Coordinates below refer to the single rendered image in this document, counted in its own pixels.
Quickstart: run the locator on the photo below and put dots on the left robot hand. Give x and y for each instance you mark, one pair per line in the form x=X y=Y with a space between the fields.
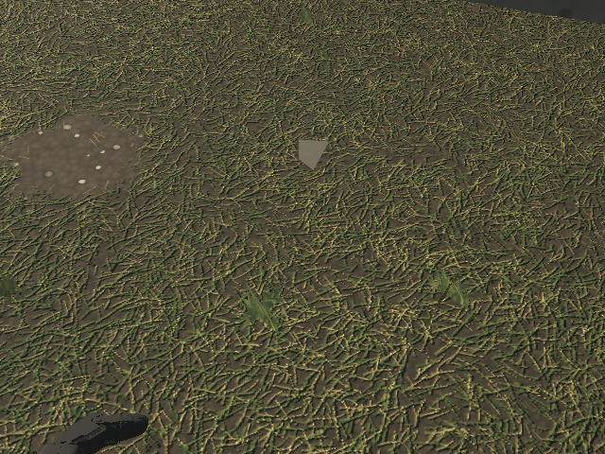
x=92 y=433

